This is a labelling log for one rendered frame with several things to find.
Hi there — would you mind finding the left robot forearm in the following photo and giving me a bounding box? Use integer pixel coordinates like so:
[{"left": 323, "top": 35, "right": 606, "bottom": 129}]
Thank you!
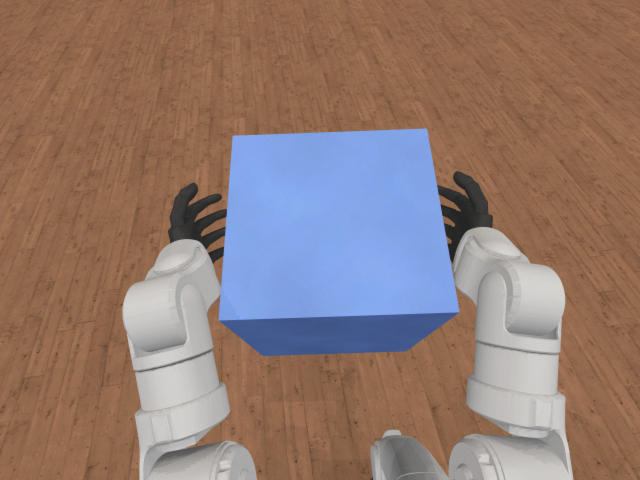
[{"left": 122, "top": 239, "right": 230, "bottom": 480}]

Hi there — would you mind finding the carton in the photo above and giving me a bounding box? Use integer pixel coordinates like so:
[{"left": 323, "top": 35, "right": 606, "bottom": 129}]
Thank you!
[{"left": 219, "top": 129, "right": 460, "bottom": 356}]

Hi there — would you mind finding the left robot hand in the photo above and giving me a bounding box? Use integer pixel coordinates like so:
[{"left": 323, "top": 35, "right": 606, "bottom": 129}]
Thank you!
[{"left": 168, "top": 183, "right": 227, "bottom": 263}]

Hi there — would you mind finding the robot right upper arm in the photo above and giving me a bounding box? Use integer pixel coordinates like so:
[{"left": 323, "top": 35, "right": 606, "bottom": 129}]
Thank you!
[{"left": 449, "top": 434, "right": 571, "bottom": 480}]

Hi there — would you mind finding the right robot hand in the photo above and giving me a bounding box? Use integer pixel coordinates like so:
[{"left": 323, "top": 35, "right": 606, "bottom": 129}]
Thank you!
[{"left": 437, "top": 171, "right": 493, "bottom": 263}]

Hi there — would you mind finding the right robot forearm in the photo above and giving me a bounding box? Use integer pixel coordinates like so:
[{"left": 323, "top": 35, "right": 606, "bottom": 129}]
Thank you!
[{"left": 453, "top": 227, "right": 574, "bottom": 480}]

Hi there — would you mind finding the robot left upper arm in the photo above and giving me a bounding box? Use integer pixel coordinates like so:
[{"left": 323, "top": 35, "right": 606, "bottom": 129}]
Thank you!
[{"left": 147, "top": 441, "right": 257, "bottom": 480}]

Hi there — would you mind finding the right robot thigh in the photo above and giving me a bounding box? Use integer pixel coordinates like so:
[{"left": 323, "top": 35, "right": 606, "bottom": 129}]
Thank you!
[{"left": 371, "top": 435, "right": 449, "bottom": 480}]

